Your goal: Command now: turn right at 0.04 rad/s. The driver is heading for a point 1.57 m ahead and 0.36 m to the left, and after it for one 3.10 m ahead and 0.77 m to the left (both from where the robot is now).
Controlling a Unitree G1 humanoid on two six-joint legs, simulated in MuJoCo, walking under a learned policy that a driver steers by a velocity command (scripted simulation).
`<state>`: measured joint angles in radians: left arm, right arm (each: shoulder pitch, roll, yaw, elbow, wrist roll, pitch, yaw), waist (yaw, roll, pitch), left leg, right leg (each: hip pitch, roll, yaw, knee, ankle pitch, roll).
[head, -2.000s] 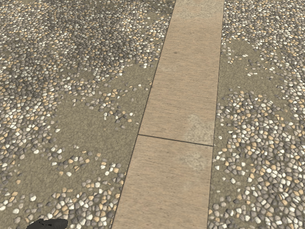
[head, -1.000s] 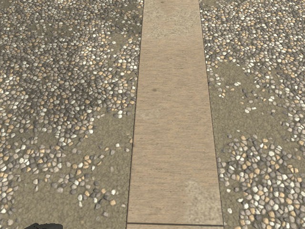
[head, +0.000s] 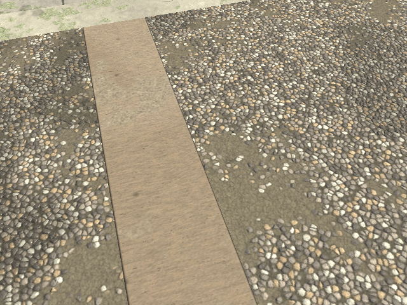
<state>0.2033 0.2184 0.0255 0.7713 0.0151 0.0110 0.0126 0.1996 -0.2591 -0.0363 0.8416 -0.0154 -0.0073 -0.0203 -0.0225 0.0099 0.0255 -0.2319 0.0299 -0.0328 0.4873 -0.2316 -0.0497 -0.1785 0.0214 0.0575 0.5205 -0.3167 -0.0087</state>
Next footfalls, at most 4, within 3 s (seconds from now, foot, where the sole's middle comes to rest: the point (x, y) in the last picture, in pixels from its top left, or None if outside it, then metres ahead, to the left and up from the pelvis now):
2.34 right None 0.44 -0.09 -0.77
2.88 left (171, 242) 0.76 0.15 -0.77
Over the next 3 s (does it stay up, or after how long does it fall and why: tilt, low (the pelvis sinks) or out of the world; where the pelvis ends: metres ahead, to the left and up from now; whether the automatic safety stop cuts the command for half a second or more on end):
stays up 0.64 0.06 0.00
